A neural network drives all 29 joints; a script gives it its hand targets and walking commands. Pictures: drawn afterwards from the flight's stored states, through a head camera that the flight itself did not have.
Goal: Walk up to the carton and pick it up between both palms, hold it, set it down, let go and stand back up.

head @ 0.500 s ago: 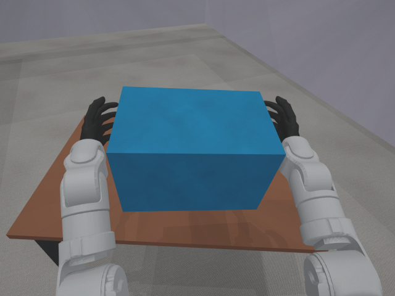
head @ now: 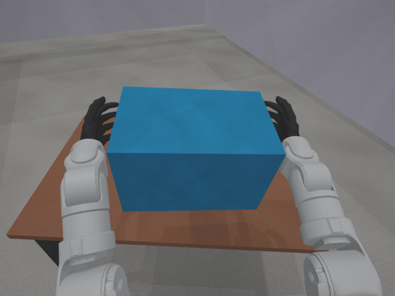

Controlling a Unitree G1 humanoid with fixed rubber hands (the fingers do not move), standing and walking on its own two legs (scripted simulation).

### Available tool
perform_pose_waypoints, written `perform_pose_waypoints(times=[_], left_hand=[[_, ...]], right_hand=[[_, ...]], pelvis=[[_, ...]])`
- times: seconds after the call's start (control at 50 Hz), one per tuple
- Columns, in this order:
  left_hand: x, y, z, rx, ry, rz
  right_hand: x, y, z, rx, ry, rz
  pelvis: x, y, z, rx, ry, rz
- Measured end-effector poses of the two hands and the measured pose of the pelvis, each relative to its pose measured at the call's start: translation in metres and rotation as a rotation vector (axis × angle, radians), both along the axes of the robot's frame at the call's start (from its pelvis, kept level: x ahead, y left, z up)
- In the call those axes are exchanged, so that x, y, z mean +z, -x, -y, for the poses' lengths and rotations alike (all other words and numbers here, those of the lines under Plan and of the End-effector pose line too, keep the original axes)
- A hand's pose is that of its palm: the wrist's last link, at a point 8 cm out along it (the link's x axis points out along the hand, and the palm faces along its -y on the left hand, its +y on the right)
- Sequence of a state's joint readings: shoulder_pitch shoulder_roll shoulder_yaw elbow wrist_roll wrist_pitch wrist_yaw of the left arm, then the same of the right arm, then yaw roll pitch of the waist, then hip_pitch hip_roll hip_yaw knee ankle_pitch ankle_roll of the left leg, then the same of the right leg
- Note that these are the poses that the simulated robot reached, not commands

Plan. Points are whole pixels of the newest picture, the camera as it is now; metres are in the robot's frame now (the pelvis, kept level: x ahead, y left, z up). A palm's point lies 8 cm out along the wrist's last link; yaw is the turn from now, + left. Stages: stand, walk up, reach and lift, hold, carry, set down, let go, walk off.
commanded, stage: hold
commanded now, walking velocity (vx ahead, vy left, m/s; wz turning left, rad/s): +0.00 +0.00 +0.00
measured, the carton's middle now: (192, 150) +0.36 +0.00 +0.14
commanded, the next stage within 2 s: none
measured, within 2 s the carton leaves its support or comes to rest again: neither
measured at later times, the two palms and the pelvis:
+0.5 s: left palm (94, 140) +0.36 +0.18 +0.18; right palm (284, 136) +0.36 -0.19 +0.18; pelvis +0.00 +0.00 +0.00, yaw +0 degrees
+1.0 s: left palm (94, 141) +0.36 +0.18 +0.18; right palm (285, 137) +0.36 -0.19 +0.18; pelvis +0.00 +0.00 +0.00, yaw +0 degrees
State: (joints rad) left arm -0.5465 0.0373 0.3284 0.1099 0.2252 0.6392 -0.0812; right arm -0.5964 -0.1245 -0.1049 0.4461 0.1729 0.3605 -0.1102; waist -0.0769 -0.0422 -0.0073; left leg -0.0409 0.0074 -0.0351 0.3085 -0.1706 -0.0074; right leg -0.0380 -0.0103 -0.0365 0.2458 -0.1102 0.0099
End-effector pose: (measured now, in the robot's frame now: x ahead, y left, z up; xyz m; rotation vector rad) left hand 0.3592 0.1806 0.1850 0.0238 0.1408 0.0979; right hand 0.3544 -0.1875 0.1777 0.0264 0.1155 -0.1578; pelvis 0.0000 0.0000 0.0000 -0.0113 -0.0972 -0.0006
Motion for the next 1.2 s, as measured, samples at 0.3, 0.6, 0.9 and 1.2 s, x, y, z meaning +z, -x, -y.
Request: perform_pose_waypoints(times=[0.3,0.6,0.9,1.2], left_hand=[[-0.0064,-0.0026,-0.0003,0.002,0.01,-0.036],[-0.0042,-0.0031,-0.0013,0.001,0.005,-0.016],[-0.0037,-0.0009,-0.0008,-0.001,0.004,-0.016],[-0.0019,-0.0003,-0.0012,0.001,0.009,-0.023]], right_hand=[[-0.007,-0.0023,-0.0002,-0.001,-0.005,-0.036],[-0.0028,-0.0037,-0.0012,0.0,-0.005,-0.016],[-0.0021,-0.0009,-0.0007,-0.002,-0.008,-0.015],[-0.0016,-0.0005,-0.0011,-0.002,-0.011,-0.022]], pelvis=[[0.0002,-0.0007,0.0003,-0.003,-0.001,-0.005],[0.0001,-0.0071,-0.0004,0.002,0.003,-0.006],[0.0,-0.0057,-0.0002,0.001,0.003,-0.005],[0.0001,-0.0015,0.0008,0.002,0.001,-0.006]])
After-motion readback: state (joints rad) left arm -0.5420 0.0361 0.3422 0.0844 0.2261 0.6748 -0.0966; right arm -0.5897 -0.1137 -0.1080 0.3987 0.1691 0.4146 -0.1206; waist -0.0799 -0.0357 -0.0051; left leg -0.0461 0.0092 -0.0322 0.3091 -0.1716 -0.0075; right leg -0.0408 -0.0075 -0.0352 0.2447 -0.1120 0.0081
